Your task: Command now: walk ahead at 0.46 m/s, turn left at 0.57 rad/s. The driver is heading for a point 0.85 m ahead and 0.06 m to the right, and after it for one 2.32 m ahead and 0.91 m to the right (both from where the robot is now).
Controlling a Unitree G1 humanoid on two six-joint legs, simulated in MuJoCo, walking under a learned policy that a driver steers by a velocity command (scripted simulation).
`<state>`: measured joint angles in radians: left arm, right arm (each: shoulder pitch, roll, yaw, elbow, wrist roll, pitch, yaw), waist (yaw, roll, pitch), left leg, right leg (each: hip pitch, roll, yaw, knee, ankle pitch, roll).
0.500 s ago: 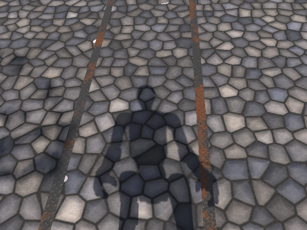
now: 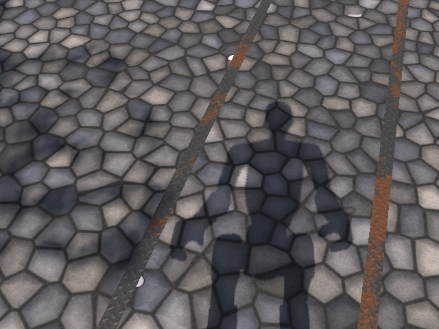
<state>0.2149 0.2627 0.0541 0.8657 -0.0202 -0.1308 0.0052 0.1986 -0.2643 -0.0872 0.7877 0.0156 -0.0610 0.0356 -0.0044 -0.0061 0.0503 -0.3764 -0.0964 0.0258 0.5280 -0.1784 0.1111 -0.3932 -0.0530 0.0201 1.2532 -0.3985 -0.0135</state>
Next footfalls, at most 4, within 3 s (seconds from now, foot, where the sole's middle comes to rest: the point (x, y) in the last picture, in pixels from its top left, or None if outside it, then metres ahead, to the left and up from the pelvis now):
0.32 right None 0.35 -0.11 -0.77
0.62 left None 0.23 0.13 -0.77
2.00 left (171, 248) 0.70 0.18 -0.77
2.56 right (251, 181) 0.98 -0.09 -0.77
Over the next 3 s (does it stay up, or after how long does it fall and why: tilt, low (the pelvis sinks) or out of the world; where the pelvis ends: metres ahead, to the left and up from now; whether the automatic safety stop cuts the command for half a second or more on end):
stays up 1.04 -0.02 0.00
